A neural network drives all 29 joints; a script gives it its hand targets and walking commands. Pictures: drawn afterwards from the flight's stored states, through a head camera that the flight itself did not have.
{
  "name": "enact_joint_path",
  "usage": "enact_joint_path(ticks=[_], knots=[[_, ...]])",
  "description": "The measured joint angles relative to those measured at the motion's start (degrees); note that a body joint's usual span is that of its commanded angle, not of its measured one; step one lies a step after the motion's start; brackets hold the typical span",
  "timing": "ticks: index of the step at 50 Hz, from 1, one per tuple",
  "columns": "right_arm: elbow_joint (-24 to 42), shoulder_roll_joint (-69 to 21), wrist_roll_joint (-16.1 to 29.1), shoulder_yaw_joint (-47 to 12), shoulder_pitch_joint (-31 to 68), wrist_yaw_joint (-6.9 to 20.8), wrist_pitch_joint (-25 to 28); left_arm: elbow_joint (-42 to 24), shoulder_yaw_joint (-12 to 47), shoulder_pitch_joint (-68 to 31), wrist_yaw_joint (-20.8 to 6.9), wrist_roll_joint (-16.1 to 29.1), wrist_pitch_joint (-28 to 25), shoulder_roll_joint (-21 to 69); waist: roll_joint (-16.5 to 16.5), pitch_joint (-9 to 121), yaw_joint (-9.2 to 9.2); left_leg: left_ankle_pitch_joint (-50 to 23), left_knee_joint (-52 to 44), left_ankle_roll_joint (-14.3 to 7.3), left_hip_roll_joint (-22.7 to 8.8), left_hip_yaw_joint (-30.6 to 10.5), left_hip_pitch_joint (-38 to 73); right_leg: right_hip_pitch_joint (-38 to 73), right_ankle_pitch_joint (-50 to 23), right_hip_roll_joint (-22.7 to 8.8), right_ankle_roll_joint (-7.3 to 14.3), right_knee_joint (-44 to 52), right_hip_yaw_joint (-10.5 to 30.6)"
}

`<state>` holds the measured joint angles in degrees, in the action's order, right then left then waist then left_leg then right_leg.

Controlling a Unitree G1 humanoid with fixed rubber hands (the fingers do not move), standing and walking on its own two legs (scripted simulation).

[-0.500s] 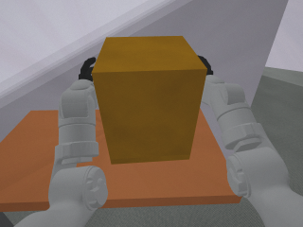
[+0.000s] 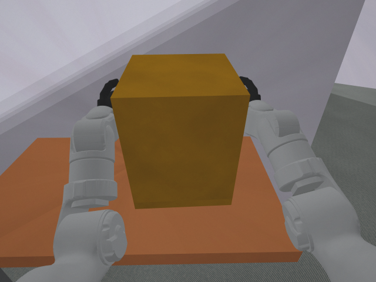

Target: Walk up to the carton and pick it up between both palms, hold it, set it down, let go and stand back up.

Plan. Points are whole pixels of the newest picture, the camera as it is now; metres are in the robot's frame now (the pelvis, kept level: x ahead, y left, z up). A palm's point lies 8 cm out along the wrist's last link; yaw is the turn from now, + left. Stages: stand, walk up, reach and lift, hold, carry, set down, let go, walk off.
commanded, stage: hold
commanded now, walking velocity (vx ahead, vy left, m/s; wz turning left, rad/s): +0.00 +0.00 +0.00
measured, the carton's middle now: (181, 128) +0.37 +0.00 +0.23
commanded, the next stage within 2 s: none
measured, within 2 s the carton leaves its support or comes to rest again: neither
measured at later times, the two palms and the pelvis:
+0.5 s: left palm (98, 110) +0.35 +0.16 +0.29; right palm (250, 104) +0.35 -0.14 +0.29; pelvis -0.02 +0.02 +0.00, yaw -2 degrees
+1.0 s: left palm (107, 112) +0.37 +0.15 +0.27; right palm (250, 110) +0.37 -0.15 +0.27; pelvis +0.00 +0.00 +0.00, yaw +0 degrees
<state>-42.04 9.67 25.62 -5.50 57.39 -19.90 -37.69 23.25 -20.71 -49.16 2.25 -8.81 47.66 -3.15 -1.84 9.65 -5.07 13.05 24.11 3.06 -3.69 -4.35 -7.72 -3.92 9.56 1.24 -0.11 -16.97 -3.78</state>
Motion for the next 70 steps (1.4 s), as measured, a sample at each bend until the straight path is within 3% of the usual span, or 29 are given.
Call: enact_joint_path(ticks=[10,19,31,43,50,60,65,70], knots=[[8.14,-0.72,1.25,1.73,-3.84,-1.22,-1.74,-11.04,0.97,4.44,-0.36,-1.53,3.95,1.73,0.45,-1.76,-0.99,0.78,1.21,-0.6,0.52,0.61,1.35,1.55,0.16,-0.53,-0.64,-0.38,0.63],[2.34,-1.05,-2.09,5.5,0.61,1.87,-1.3,-6.21,-0.78,-0.93,-0.55,-4.55,3.75,2.11,1.2,-1.2,-0.22,-0.8,-0.06,-1.37,1.32,1.94,0.79,0.04,-1.16,-1.39,-1.12,-0.25,1.93],[-10.43,0.03,-5.65,6.2,6.92,5.43,1.3,5.87,-0.65,-5.42,1.65,-3.38,-0.45,0.98,1.16,1.46,1.85,-2.12,-0.64,-1.28,1.5,1.77,-2.72,-4.24,-1.42,-1.56,-0.88,-1.51,1.81],[-6.39,-0.05,-3.4,3.99,4.77,3.16,0.8,6.29,0.71,-5.08,2.38,0.41,-1.46,-0.96,0.36,1.19,0.6,-1.12,0.06,-0.36,0.66,-0.17,-3.11,-3.39,-0.56,-0.6,-0.16,-0.88,-0.04],[1.02,0.48,0.79,0.06,0.18,0.38,-0.34,-0.94,0.93,-0.71,1.27,0.22,0.49,-0.28,-0.27,-0.13,-0.2,0.03,0.43,-0.28,0.3,0.22,-1.03,-0.99,-0.19,-0.26,-0.27,-0.17,0.36],[8.64,0.22,2.02,0.61,-4.0,-0.82,-2.75,-11.2,0.46,4.82,0.57,-1.9,3.65,2.77,-0.24,-1.7,-0.63,0.74,0.88,-0.81,0.57,1.08,2.05,2.12,-0.15,-0.56,-0.85,0.11,1.23],[6.43,-1.07,0.48,3.29,-2.45,-0.05,-2.7,-10.24,-0.79,3.05,0.05,-3.2,4.27,2.86,0.6,-1.9,-0.52,-0.09,0.48,-1.15,0.95,1.7,2.24,1.76,-0.73,-0.98,-1.07,-0.25,1.84],[-1.54,-1.71,-3.18,6.59,2.02,2.94,-1.55,-2.86,-2.06,-2.26,0.08,-5.04,3.5,2.01,1.07,-0.95,0.43,-1.33,0.17,-1.54,1.42,2.31,0.01,-1.18,-1.57,-1.45,-1.16,-1.04,2.47]])
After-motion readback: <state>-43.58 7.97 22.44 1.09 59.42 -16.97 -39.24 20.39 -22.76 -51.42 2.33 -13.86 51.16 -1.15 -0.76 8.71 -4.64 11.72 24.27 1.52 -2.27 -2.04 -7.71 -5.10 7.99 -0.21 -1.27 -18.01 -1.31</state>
